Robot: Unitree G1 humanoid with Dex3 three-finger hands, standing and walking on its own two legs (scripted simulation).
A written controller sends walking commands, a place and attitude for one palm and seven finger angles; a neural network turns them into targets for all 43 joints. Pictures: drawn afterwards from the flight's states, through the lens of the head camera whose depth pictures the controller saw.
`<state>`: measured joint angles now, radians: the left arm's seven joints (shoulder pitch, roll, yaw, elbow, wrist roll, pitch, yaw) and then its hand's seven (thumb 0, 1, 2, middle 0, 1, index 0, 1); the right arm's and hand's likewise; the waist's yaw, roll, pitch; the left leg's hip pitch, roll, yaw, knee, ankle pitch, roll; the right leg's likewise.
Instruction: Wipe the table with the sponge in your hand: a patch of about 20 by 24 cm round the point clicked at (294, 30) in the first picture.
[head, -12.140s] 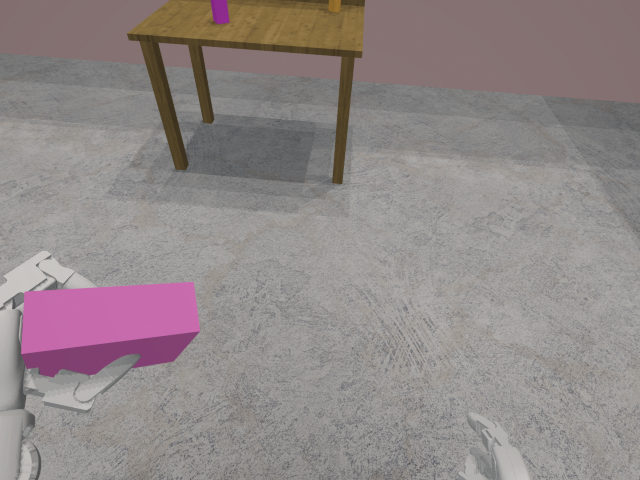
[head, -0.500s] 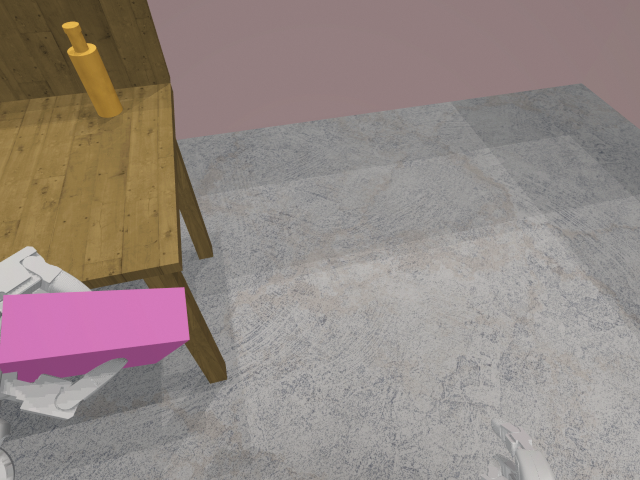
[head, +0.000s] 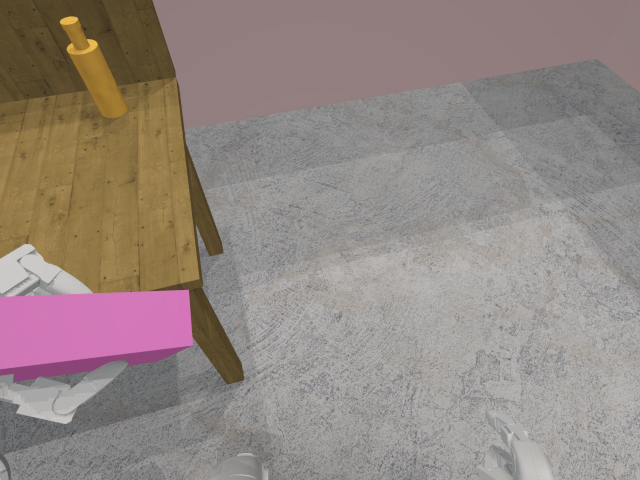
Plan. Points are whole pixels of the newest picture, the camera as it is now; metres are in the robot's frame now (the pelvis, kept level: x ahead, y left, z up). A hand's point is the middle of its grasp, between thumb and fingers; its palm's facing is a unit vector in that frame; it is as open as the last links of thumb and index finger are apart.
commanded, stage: come to a stop and stand still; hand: left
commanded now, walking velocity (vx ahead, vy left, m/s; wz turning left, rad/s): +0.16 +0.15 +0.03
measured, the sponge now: (123, 333) +0.23 +0.19 +0.13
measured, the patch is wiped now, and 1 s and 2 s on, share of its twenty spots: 0.00 0.00 0.00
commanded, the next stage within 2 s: look again from close up in 1.68 s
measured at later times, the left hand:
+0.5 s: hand (44, 306) +0.24 +0.25 +0.16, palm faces +0.31 -0.81 -0.50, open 9.2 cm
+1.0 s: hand out of the picture +0.18 +0.27 +0.16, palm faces +0.39 -0.82 -0.41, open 9.2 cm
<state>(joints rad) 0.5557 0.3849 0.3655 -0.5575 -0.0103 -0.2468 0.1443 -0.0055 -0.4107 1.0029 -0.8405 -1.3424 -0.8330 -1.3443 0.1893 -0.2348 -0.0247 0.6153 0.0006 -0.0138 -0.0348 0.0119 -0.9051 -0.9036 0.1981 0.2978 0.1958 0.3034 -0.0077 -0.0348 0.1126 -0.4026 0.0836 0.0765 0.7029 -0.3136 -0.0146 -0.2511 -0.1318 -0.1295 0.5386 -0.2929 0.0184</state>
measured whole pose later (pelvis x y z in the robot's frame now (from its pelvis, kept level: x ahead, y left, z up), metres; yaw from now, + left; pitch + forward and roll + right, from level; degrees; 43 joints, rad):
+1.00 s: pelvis -0.04 +0.04 -0.01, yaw -2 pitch -2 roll +1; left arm 0.45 0.34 0.32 -0.43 -0.02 -0.17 0.15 -0.01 -0.41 1.00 -0.84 -1.34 -0.84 -1.34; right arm 0.21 -0.18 0.04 0.58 0.01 -0.04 -0.05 0.01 -0.90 -0.90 0.20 0.30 0.20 0.30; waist 0.02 0.02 0.03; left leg -0.22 0.03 0.09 0.55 -0.29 -0.01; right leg -0.30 0.02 -0.15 0.51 -0.18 -0.09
